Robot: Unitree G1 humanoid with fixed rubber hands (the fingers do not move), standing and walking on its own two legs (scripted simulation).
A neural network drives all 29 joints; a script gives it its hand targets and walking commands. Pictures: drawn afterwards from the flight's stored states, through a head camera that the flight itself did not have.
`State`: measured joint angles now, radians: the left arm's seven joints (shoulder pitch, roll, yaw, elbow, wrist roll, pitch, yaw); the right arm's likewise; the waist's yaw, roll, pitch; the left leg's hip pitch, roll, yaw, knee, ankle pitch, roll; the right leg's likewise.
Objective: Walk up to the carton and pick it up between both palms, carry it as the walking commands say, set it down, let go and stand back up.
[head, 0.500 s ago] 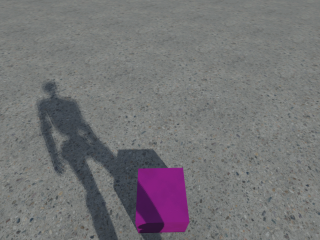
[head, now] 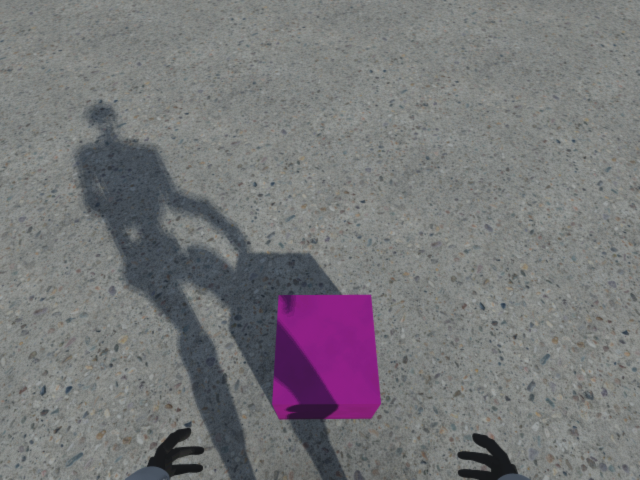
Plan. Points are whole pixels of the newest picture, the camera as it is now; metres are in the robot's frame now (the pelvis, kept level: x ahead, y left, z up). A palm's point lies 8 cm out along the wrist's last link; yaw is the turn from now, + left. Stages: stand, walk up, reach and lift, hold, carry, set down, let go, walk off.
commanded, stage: reach and lift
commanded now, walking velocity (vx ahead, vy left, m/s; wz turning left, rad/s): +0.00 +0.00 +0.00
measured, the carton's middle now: (325, 357) +0.47 +0.01 -0.65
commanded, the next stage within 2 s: none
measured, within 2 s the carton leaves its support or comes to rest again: neither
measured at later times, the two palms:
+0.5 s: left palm (178, 438) +0.19 +0.22 -0.15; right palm (493, 455) +0.19 -0.22 -0.15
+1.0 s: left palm (202, 339) +0.35 +0.23 -0.18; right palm (463, 344) +0.35 -0.22 -0.19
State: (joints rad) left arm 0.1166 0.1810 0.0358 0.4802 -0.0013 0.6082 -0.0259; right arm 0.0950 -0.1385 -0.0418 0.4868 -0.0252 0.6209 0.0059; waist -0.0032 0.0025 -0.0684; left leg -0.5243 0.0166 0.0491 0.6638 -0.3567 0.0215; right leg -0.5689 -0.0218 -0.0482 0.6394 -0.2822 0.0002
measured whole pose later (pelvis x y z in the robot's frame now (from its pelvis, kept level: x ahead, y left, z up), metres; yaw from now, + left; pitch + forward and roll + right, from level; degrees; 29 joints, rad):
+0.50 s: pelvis -0.09 -0.01 -0.06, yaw +1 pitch +13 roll +0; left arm -0.34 0.22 0.12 0.59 0.00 0.53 -0.05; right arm -0.28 -0.18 -0.12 0.52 -0.01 0.54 0.00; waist -0.01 0.00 0.08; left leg -0.88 0.02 0.03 1.06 -0.41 0.01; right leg -0.92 -0.03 -0.04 1.03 -0.34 -0.01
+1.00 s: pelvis -0.08 -0.02 -0.09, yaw +2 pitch +34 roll +1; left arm -0.85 0.32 0.22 0.85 -0.06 0.25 -0.04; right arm -0.84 -0.25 -0.23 0.80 0.04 0.28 -0.04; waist -0.01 -0.01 -0.01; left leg -1.32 0.01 0.02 1.09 -0.36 0.00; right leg -1.36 -0.04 -0.04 1.06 -0.30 -0.02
